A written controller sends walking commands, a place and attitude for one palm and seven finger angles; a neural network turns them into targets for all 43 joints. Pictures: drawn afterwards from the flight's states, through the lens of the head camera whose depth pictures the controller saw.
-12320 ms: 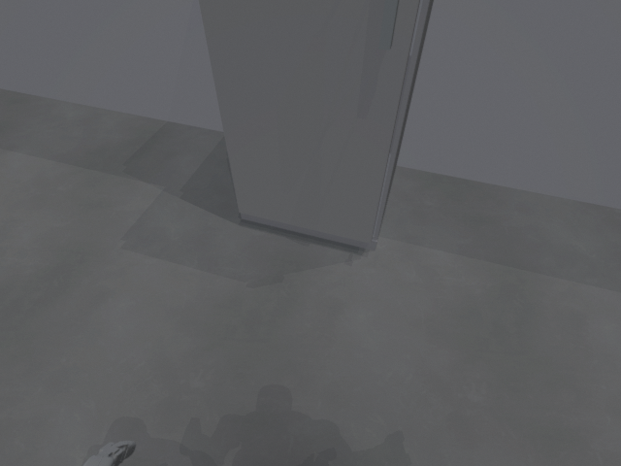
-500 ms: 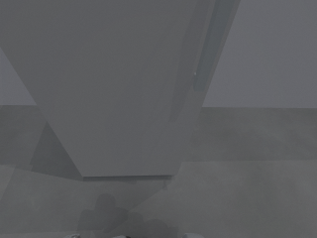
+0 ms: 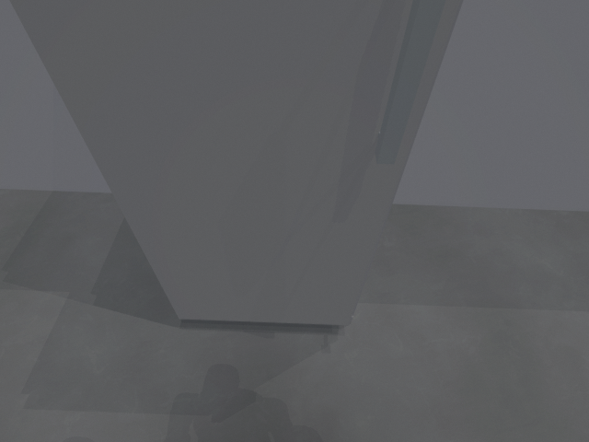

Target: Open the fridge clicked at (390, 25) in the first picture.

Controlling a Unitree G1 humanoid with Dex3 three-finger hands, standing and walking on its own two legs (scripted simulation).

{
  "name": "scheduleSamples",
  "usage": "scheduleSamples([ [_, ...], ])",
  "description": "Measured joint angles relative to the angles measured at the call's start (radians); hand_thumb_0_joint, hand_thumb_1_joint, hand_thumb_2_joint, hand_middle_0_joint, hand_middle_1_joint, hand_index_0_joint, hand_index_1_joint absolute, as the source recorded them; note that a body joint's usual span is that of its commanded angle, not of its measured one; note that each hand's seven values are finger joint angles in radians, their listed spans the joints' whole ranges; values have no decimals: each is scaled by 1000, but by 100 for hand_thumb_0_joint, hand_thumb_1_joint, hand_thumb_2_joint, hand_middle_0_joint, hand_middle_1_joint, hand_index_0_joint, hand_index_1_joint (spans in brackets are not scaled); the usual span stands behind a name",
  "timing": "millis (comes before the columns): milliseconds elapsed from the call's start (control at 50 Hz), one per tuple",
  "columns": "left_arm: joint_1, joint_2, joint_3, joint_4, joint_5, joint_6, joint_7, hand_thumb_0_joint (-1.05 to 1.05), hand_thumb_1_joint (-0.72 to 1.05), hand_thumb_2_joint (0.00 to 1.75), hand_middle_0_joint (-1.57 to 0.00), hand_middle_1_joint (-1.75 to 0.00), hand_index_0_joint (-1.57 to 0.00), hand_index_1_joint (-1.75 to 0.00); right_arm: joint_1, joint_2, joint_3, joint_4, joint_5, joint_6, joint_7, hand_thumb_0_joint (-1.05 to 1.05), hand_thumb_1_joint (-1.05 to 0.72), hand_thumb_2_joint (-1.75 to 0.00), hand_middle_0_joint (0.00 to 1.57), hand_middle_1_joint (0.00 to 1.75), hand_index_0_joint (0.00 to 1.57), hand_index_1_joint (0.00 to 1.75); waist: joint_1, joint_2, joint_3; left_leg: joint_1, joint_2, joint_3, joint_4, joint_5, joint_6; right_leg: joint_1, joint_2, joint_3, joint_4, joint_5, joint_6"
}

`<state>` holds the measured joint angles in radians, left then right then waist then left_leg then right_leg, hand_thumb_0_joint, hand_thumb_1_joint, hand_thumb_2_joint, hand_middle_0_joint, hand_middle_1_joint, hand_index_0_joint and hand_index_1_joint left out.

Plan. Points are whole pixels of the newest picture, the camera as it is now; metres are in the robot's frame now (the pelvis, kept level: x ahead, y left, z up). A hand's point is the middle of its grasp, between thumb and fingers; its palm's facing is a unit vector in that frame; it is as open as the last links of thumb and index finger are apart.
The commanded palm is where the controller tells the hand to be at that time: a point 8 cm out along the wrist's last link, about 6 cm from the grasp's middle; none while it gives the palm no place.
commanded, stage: come to a stop and stand still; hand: right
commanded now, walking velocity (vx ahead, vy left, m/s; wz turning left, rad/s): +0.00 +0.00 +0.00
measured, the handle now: (411, 41) +0.55 -0.10 +0.27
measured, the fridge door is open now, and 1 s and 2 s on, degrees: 0 0 0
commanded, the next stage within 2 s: look again from close up in 1.00 s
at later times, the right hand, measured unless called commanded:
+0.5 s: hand out of the picture -0.02 -0.14 -0.17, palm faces +0.08 +0.98 -0.18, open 7.3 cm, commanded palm none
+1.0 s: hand out of the picture -0.01 -0.21 -0.17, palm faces +0.03 +0.97 -0.22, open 7.3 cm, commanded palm none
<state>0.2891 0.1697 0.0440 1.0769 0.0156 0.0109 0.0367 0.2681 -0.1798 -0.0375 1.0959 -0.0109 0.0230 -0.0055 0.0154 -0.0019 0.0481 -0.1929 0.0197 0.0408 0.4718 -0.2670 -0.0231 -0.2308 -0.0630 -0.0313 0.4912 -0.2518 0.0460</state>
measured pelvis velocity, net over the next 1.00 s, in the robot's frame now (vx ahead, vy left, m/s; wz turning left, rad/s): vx -0.01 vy -0.03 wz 0.00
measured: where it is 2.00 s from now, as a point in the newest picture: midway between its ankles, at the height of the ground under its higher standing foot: outside the picture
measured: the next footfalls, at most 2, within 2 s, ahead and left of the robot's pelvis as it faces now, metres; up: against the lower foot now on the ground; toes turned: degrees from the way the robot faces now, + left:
none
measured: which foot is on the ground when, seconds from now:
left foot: down 0.00-1.00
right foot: down 0.00-1.00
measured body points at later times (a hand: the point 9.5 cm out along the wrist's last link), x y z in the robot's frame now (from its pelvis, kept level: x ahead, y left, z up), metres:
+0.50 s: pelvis -0.01 +0.02 +0.01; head +0.00 +0.03 +0.46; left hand -0.02 +0.23 -0.16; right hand -0.02 -0.19 -0.15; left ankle -0.01 +0.11 -0.74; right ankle +0.00 -0.13 -0.74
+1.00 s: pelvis -0.01 -0.03 +0.00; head -0.01 -0.02 +0.45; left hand -0.01 +0.19 -0.16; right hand -0.01 -0.26 -0.15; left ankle -0.01 +0.11 -0.74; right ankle -0.01 -0.12 -0.74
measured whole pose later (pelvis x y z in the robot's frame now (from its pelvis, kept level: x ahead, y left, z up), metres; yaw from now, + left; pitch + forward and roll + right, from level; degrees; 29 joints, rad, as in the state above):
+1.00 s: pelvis -0.01 -0.03 +0.00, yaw +0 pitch -1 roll +0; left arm 0.32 0.15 -0.01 1.08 0.02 -0.02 0.02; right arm 0.29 -0.17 0.00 1.08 -0.02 -0.01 -0.03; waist 0.00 -0.01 0.02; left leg -0.21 0.05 0.03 0.49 -0.26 -0.03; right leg -0.21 0.01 -0.07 0.48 -0.26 -0.03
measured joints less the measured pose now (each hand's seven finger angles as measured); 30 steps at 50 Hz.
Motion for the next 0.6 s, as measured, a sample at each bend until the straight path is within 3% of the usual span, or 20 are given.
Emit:
scheduleSamples([
  [80,21,10,-4,35,-2,20,-4,0,91,90,-20,-30,-20,-30,-24,38,18,7,0,-24,-13,0,-92,-90,19,30,20,30,12,-48,-11,21,-22,27,-8,-9,47,-9,-14,20,50,-95,-9],
  [140,25,-2,-13,50,0,18,-5,0,91,90,-20,-30,-20,-30,-35,35,20,13,2,-29,-27,1,-94,-90,20,30,20,30,13,-49,-17,33,-32,40,-17,-7,58,2,-18,16,48,-59,-10],
  [180,26,-10,-18,60,-1,11,-4,0,91,90,-20,-30,-20,-30,-41,35,23,17,8,-30,-29,1,-94,-90,20,30,20,30,14,-54,-16,36,-43,53,-7,-14,60,23,-25,20,10,6,-5],
  [260,16,-44,-27,77,-1,5,-5,0,91,90,-20,-30,-20,-30,-42,23,21,27,11,-22,-34,1,-95,-90,20,30,20,30,2,-17,-14,51,-39,48,-15,-11,63,51,-22,12,-21,5,17],
  [500,-8,-53,-30,75,-4,-3,-2,0,91,90,-20,-30,-20,-30,10,56,32,48,10,-20,-27,0,-93,-90,20,30,20,30,-19,-16,9,57,-36,38,-60,25,58,64,-17,1,-71,39,10],
  [600,-10,-8,-23,15,-4,-3,-14,1,92,90,-20,-30,-20,-30,53,87,45,27,-6,-53,-41,0,-92,-90,20,30,20,30,-12,-56,2,12,-50,39,-29,24,49,-21,-17,13,78,-57,-22],
])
